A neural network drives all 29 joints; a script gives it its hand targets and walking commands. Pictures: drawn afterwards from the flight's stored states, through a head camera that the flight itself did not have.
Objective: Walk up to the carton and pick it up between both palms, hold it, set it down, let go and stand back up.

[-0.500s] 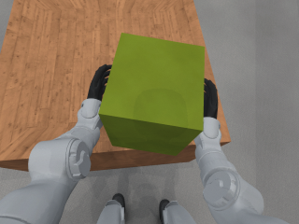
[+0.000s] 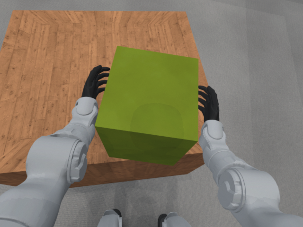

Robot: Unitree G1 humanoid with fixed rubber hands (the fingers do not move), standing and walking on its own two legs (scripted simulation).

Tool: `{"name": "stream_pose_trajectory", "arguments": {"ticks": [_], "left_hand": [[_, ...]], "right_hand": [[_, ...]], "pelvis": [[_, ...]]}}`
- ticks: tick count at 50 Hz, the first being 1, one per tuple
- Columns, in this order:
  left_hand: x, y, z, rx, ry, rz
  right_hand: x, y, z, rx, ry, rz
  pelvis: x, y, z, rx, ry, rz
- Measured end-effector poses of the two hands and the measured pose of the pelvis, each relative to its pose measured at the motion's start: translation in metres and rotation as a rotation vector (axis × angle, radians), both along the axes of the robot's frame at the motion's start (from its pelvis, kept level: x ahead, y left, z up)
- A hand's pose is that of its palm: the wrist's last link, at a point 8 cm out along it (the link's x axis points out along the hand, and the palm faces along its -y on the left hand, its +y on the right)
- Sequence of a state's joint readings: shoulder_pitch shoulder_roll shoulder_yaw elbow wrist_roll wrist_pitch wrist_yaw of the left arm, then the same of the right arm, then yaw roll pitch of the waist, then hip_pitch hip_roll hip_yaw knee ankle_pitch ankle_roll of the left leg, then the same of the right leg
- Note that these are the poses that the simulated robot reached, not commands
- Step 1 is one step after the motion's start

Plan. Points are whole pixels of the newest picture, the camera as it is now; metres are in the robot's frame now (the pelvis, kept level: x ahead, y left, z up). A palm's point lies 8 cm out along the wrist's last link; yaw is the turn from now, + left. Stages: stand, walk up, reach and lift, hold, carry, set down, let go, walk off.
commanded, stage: set down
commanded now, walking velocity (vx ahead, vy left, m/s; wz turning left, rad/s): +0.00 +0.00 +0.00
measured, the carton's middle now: (148, 113) +0.43 -0.01 -0.04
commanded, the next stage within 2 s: none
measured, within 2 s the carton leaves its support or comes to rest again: neither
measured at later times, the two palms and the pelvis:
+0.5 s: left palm (68, 96) +0.45 +0.20 +0.01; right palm (226, 113) +0.40 -0.21 +0.02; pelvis -0.02 +0.01 -0.01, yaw +0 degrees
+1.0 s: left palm (56, 65) +0.47 +0.20 +0.11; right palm (236, 85) +0.43 -0.20 +0.10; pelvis +0.01 +0.02 +0.03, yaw +0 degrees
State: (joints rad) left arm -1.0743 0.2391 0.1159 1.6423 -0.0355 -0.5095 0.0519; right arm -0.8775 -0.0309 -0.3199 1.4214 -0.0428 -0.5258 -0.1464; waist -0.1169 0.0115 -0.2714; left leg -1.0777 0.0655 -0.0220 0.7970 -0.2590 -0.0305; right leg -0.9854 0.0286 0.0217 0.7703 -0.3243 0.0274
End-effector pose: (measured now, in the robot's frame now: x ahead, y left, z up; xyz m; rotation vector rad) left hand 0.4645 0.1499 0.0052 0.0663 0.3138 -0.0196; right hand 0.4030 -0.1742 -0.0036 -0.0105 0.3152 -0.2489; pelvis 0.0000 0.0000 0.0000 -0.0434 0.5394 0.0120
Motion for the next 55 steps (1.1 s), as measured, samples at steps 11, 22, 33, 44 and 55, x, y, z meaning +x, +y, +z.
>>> {"name": "stream_pose_trajectory", "arguments": {"ticks": [11,22,33,44,55], "left_hand": [[-0.005,0.021,-0.009,0.029,0.015,0.021],[-0.012,0.047,-0.007,-0.003,-0.057,0.045],[0.007,0.051,0.062,0.018,-0.105,0.017],[0.015,0.043,0.101,0.039,-0.049,-0.006],[0.004,0.061,0.104,0.041,-0.043,0.044]], "right_hand": [[0.008,0.0,-0.009,0.026,0.001,0.019],[-0.003,-0.03,0.003,-0.032,-0.065,-0.035],[0.028,-0.021,0.074,0.025,-0.102,0.012],[0.039,-0.027,0.107,0.03,-0.074,-0.024],[0.031,-0.029,0.1,0.054,-0.075,-0.002]], "pelvis": [[-0.023,0.005,-0.014,0.008,0.015,0.004],[-0.023,0.01,-0.016,-0.007,0.024,0.004],[-0.011,0.019,-0.005,-0.01,-0.048,0.025],[0.008,0.028,0.018,-0.002,-0.127,0.003],[0.005,0.019,0.028,0.002,-0.153,0.009]]}}
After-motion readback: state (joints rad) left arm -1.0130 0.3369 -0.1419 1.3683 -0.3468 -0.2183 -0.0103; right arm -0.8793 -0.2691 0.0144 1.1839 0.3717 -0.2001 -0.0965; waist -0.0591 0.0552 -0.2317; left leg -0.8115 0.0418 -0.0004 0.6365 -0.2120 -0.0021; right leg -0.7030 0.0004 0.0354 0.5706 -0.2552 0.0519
